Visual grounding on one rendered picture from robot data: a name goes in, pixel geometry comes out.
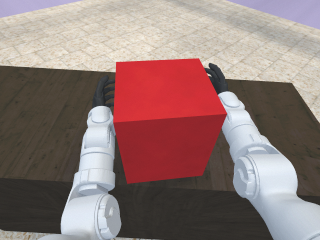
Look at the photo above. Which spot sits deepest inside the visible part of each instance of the pedestal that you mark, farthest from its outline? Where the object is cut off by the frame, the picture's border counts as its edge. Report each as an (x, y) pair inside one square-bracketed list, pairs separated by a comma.
[(43, 119)]

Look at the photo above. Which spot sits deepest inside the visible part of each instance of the robot right hand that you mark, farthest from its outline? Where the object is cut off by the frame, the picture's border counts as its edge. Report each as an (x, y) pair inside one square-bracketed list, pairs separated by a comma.
[(217, 78)]

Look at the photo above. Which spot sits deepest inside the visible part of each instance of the robot right upper arm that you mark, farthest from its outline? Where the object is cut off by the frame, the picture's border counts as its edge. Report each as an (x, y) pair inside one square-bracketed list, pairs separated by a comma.
[(269, 182)]

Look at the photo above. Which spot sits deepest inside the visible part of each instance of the robot left hand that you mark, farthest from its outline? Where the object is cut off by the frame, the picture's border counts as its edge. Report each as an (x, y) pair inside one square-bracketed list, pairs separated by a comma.
[(99, 98)]

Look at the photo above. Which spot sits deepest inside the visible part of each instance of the robot left upper arm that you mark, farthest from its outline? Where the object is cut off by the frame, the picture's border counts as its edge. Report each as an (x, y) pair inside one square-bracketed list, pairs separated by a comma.
[(93, 217)]

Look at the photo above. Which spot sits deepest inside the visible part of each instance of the carton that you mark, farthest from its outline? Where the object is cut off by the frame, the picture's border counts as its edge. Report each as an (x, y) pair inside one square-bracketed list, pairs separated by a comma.
[(167, 118)]

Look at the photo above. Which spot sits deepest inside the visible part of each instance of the right robot forearm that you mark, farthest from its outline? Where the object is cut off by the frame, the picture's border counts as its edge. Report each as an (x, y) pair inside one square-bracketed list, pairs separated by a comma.
[(240, 131)]

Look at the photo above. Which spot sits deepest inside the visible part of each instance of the left robot forearm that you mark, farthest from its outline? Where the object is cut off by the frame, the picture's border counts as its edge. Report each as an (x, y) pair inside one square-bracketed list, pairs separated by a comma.
[(95, 174)]

